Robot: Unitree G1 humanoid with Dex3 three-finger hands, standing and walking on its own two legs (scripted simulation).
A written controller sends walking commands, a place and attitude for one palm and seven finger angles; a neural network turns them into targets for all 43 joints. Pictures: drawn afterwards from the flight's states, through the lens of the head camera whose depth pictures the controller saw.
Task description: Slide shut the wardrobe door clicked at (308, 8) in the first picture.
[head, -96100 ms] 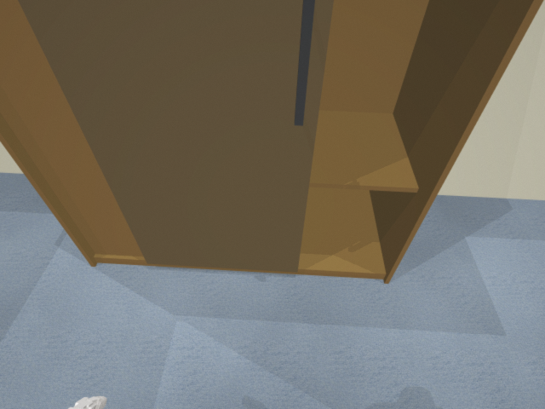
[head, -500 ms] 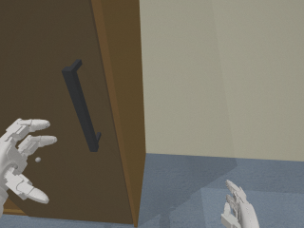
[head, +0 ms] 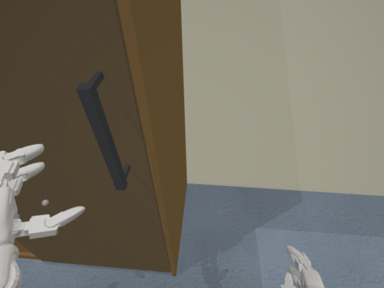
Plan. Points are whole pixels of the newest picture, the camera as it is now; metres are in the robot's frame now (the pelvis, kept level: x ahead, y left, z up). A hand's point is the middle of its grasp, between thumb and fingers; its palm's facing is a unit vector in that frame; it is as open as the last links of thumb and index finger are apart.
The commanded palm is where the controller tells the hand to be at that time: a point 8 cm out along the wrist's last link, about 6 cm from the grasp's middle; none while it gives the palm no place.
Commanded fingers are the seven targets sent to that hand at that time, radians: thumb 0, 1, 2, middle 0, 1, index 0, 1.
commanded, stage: draw the hand back to the body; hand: left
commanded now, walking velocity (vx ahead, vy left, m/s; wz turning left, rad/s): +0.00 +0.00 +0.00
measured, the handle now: (111, 138) +0.33 +0.22 +0.17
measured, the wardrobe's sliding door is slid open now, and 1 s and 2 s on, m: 0.00 0.00 0.00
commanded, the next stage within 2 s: step back with the hand held close in 0.72 s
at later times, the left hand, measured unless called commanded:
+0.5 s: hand (50, 188) +0.20 +0.27 +0.17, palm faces +0.47 -0.80 -0.36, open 7.7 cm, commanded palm +0.15 +0.30 +0.18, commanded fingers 0.00 0.90 0.90 -0.20 -0.30 -0.20 -0.30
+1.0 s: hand (45, 188) +0.20 +0.27 +0.17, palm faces +0.46 -0.79 -0.40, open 7.4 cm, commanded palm +0.14 +0.30 +0.18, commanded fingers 0.00 0.90 0.90 -0.20 -0.30 -0.20 -0.30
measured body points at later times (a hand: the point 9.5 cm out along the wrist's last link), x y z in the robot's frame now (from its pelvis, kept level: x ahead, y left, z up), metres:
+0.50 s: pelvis +0.01 +0.00 +0.00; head -0.01 -0.01 +0.45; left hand +0.17 +0.31 +0.19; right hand +0.20 -0.22 -0.07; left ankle +0.01 +0.12 -0.74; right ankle +0.00 -0.12 -0.74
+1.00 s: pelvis +0.00 +0.01 +0.01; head -0.01 +0.00 +0.46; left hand +0.17 +0.31 +0.19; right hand +0.18 -0.22 -0.07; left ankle +0.01 +0.12 -0.74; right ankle +0.00 -0.12 -0.74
